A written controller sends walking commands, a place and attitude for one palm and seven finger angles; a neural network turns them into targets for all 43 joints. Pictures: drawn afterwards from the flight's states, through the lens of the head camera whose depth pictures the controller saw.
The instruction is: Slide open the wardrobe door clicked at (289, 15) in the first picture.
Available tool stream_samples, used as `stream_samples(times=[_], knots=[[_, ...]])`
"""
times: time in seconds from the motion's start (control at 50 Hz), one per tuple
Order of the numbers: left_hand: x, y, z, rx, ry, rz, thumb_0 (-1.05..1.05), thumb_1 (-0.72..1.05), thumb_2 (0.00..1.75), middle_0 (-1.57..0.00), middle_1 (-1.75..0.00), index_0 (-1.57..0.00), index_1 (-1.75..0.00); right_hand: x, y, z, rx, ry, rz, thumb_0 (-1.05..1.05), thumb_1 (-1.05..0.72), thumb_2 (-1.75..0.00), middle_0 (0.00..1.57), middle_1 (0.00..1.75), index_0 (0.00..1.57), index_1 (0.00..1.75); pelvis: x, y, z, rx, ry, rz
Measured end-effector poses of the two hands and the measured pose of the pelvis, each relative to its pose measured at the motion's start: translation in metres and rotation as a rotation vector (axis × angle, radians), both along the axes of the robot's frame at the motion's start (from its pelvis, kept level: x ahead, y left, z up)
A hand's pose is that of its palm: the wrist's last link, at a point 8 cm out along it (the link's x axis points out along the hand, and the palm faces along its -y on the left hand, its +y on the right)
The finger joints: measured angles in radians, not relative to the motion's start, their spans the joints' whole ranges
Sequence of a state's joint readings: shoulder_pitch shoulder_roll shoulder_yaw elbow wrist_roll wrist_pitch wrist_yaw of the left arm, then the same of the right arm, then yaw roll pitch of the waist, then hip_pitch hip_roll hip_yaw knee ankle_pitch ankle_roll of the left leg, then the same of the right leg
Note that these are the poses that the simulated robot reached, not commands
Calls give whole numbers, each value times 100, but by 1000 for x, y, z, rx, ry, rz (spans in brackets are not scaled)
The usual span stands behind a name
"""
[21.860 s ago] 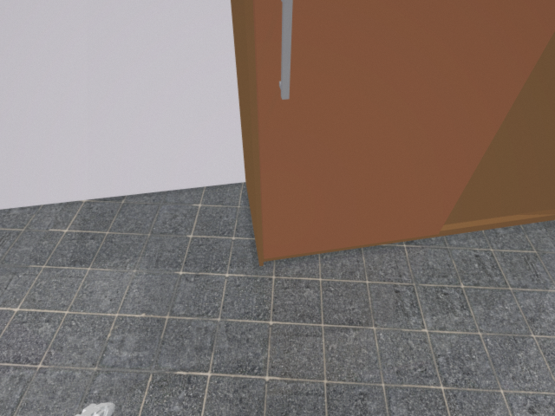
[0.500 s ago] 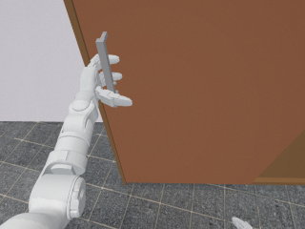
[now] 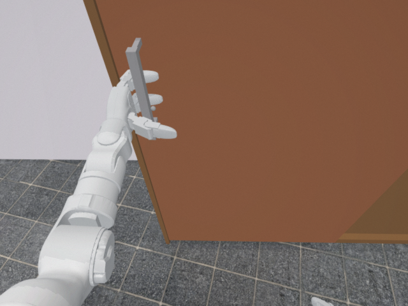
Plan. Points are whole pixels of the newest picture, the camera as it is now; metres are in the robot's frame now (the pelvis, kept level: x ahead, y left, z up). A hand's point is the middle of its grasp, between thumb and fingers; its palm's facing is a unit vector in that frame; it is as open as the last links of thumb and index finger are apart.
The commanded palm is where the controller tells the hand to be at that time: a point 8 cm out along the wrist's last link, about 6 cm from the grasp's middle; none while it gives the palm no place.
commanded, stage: slide the fingers in behind the handle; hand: left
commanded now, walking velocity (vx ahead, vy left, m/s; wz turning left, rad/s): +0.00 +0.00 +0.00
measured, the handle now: (145, 94) +0.50 +0.14 +0.16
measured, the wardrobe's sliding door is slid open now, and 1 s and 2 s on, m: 0.00 0.00 0.00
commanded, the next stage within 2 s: grip the handle and tug to test in 0.10 s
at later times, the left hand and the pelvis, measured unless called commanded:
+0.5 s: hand (153, 108) +0.45 +0.11 +0.17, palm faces -0.01 -1.00 +0.00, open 11.9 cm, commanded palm +0.42 +0.16 +0.17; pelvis +0.01 +0.01 +0.00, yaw -1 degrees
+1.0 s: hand (152, 107) +0.45 +0.12 +0.17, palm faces -0.01 -1.00 +0.00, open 5.3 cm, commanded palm +0.42 +0.16 +0.17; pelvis +0.02 +0.01 +0.00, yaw +0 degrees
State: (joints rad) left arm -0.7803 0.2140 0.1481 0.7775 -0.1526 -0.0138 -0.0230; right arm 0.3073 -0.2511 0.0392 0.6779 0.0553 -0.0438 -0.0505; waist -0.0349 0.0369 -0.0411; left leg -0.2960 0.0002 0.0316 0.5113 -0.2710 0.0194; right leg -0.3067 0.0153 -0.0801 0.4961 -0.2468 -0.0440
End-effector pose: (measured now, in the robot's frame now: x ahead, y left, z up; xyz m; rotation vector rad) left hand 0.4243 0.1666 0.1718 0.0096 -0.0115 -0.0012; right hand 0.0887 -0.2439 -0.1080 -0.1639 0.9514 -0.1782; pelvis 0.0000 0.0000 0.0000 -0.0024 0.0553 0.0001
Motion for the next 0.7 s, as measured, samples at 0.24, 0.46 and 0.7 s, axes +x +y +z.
stream_samples(times=[0.24, 0.46, 0.7], knots=[[2, 0, -1, -5, 0, -8, -1, -50, 31, -29, -120, -28, -120, 5, 3, 3, -5, -15, -3, 1, -91, -90, 20, 30, 20, 30, 2, 4, 0, -2, 1, -3], [4, 1, -2, -6, 1, -10, -1, -26, 41, -32, -124, -30, -123, 12, 9, 4, 1, -24, -1, 1, -91, -90, 20, 30, 20, 30, 5, 8, 0, -3, 2, -7], [2, 1, -1, -1, 0, -4, 0, 27, 64, -35, -131, -33, -131, 20, 12, 5, 9, -26, 3, 1, -91, -90, 20, 30, 20, 30, 11, 10, 1, -4, -1, -9]])
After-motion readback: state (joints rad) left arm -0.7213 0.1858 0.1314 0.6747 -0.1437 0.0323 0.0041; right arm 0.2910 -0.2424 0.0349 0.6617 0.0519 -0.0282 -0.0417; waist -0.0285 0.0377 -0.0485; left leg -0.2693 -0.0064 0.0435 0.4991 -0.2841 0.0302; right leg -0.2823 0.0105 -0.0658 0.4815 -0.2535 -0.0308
